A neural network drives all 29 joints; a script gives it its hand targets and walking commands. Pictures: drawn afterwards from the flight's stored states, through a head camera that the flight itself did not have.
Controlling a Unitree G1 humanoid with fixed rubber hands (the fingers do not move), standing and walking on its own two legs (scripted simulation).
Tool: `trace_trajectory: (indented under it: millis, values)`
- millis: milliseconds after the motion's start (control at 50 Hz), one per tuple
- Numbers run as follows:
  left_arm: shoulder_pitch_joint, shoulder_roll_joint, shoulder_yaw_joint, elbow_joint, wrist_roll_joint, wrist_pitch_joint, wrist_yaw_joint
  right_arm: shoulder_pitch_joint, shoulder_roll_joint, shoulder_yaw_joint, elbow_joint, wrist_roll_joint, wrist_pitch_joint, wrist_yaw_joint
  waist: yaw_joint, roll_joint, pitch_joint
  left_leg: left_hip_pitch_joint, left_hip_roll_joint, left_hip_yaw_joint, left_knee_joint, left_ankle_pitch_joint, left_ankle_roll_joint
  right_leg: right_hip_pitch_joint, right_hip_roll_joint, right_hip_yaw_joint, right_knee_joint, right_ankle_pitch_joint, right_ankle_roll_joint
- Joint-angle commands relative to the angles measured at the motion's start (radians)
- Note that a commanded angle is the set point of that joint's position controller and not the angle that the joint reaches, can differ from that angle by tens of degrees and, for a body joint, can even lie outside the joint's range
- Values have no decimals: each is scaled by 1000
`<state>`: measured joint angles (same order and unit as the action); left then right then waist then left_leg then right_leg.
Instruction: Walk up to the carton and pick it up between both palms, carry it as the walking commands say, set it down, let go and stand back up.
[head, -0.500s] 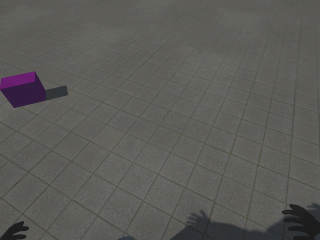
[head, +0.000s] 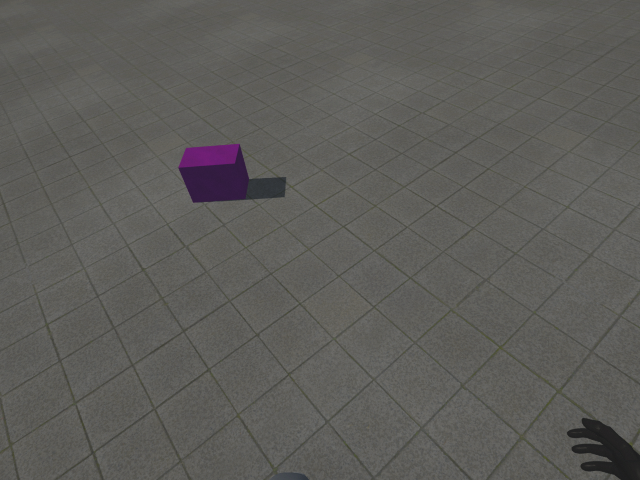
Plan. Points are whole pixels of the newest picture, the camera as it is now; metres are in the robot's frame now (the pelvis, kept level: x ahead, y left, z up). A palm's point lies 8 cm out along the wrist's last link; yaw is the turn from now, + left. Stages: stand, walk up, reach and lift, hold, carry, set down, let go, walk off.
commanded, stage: walk up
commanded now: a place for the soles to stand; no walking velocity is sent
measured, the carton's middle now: (215, 173) +1.58 +0.68 -0.66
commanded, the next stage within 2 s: none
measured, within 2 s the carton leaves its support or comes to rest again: neither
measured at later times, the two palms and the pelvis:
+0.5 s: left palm (82, 381) +0.27 +0.41 -0.08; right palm (495, 300) +0.42 -0.24 -0.08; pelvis +0.25 +0.07 +0.00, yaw +13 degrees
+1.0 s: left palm (60, 326) +0.38 +0.51 -0.09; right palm (380, 162) +0.78 -0.07 -0.06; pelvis +0.49 +0.17 -0.02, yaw +22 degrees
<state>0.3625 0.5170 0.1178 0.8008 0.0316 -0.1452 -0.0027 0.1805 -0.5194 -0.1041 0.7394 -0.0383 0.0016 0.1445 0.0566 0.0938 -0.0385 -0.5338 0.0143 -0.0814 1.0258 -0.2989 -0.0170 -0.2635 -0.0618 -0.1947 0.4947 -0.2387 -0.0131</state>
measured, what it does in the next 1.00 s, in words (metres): walks ahead, turning left: left foot, then right foot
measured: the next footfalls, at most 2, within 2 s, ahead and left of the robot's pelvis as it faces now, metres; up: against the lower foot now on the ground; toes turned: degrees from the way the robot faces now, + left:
left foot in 0.24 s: +0.24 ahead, +0.19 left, +0.00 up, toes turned +14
right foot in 0.58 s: +0.48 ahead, -0.02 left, +0.00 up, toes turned +9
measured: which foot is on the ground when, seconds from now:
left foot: up 0.00-0.22, down 0.24-0.58, up 0.60-0.92, down 0.94-1.00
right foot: down 0.00-0.26, up 0.28-0.56, down 0.58-0.96, up 0.98-1.00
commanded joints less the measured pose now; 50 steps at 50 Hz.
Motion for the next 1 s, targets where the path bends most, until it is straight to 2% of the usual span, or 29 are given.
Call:
trace_trajectory:
  millis: [0,80,160,200,220,240,260,280,300,340,380,420,460,500,540,560,580,600,620,660,700,740,780,840,880,920,940,960,980]
  values:
    - [-12,226,56,-54,3,-18,1,-109,-131,-33,-68,11,-17,21,-6,-226,118,-146,87,-4,-121,72,-21,91,-248,224,-351,-226,-130]
    - [28,245,60,-55,1,-11,-7,-211,-101,-20,-89,27,-24,29,22,-222,98,-94,87,67,-301,138,3,185,-247,91,-309,-12,-135]
    - [45,267,50,-55,-5,9,-5,-296,-80,-23,-104,22,-25,30,31,-229,74,17,57,168,-424,92,44,203,-264,7,-232,179,-147]
    - [-3,275,41,-65,-14,20,1,-203,-88,-39,-75,13,-27,20,-31,-227,33,185,1,219,-488,54,70,140,-264,-34,-100,268,-142]
    - [-1,253,28,-70,-23,26,2,-95,-118,-58,-45,2,-30,6,-85,-162,-30,366,-37,233,-534,33,91,76,-224,-87,80,364,-127]
    - [40,192,3,-77,-25,33,1,110,-169,-88,16,-11,-34,-15,-164,-11,-162,667,-39,162,-515,-30,137,-84,-169,-95,411,284,-101]
    - [33,120,-27,-131,-42,23,-7,201,-290,-126,12,-5,-38,-42,-218,223,-212,902,227,-327,-584,-122,264,-499,-50,-79,734,-53,-19]
    - [-24,177,-26,-138,-37,20,2,164,-321,-117,-16,38,-44,-60,-183,104,-222,845,356,-556,-710,-88,335,-605,-31,121,816,-249,-14]
    - [-70,216,-20,-124,-38,19,3,116,-276,-101,-23,61,-47,-70,-160,-31,-145,752,347,-431,-684,5,322,-584,-99,182,791,-180,-21]
    - [-24,196,-14,-88,-31,11,-10,42,-182,-64,-43,65,-60,-78,-101,-16,-48,514,263,-227,-674,193,287,-451,-127,200,618,-153,-9]
    - [29,157,-20,-52,-25,22,-31,-8,-163,-47,-53,42,-75,-72,-63,52,-18,345,173,-108,-674,213,270,-292,-103,180,479,-130,12]
    - [-23,144,-18,-62,-20,26,-43,18,-171,-47,-54,27,-86,-64,-83,69,23,299,182,-119,-705,112,293,-277,-86,154,359,-112,22]
    - [-79,136,-13,-65,-14,19,-50,17,-180,-48,-60,28,-91,-58,-87,69,47,240,186,-124,-721,3,278,-224,-66,141,249,-11,8]
    - [-92,135,-5,-54,-10,11,-58,-15,-184,-42,-73,33,-89,-56,-61,52,60,137,175,-104,-696,-70,245,-92,-32,119,169,65,-10]
    - [-9,156,15,-14,-8,3,-54,-19,-149,-24,-76,30,-85,-60,-3,-28,37,-2,132,-61,-546,-108,197,151,3,115,100,79,-32]
    - [109,192,36,9,-5,-3,-41,-9,-106,-6,-83,25,-88,-63,61,-157,-7,-109,57,0,-298,-23,158,325,-33,200,21,-70,-69]
    - [195,291,58,-12,1,-15,-29,21,-38,13,-103,29,-96,-67,98,-381,-86,-251,-65,74,66,-160,92,416,-367,681,-195,-448,-161]
    - [147,342,62,-41,-13,-12,-24,37,-124,0,-81,30,-93,-81,67,-290,-73,-303,-52,-35,206,-202,67,350,-466,898,-301,-616,-231]
    - [55,306,54,-55,-25,-5,-23,31,-184,-14,-53,35,-92,-83,29,-183,-4,-309,26,-70,226,-116,59,286,-431,782,-282,-581,-257]
    - [-17,233,36,-75,-24,-1,-22,50,-165,-10,-21,30,-91,-76,-4,-196,42,-268,87,-45,135,-65,42,199,-328,511,-272,-346,-228]
    - [-42,210,29,-75,-16,-3,-26,59,-146,-7,10,22,-86,-60,-27,-221,67,-151,101,10,-40,-47,14,98,-269,320,-267,-127,-217]
    - [-26,223,26,-76,-16,-6,-33,15,-119,-5,4,20,-77,-42,-20,-237,67,-81,94,53,-166,-9,5,66,-259,247,-266,-83,-222]
    - [-36,232,24,-82,-18,-4,-39,-33,-101,-3,-6,22,-73,-26,-18,-231,73,-8,86,91,-279,63,9,38,-238,195,-275,-135,-209]
    - [-47,240,17,-84,-21,6,-43,-83,-93,-8,-15,34,-72,-14,-24,-237,80,94,60,142,-394,152,23,15,-224,152,-266,-118,-182]
    - [-51,245,11,-77,-24,15,-40,-73,-89,-13,-12,34,-73,-14,-45,-233,79,180,39,163,-439,133,38,-1,-239,136,-209,-26,-175]
    - [-29,213,-12,-78,-30,24,-34,28,-118,-33,19,17,-78,-30,-105,-133,34,388,-13,175,-497,73,62,-66,-201,68,8,142,-141]
    - [5,161,-31,-87,-33,30,-29,177,-167,-56,59,-1,-84,-48,-166,36,-62,588,27,75,-537,-39,103,-159,-132,16,334,144,-109]
    - [14,104,-51,-126,-45,29,-29,240,-284,-88,37,3,-88,-69,-199,273,-106,750,309,-436,-693,-290,212,-488,2,17,666,-184,-33]
    - [-10,181,-39,-108,-38,33,-15,187,-297,-87,11,44,-91,-81,-171,71,-98,680,395,-553,-758,-265,293,-533,-13,190,733,-227,-34]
